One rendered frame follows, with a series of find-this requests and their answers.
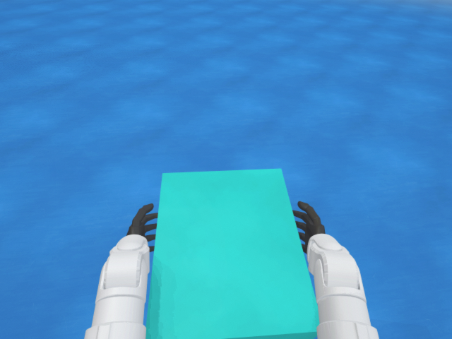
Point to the right robot hand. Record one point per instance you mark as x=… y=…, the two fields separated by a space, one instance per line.
x=313 y=223

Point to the right robot forearm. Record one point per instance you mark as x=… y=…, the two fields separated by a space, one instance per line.
x=340 y=296

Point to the left robot forearm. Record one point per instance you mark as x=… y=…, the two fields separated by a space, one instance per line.
x=121 y=293

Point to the carton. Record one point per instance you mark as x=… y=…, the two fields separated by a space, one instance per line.
x=228 y=262

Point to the left robot hand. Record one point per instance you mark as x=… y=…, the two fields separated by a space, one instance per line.
x=138 y=223

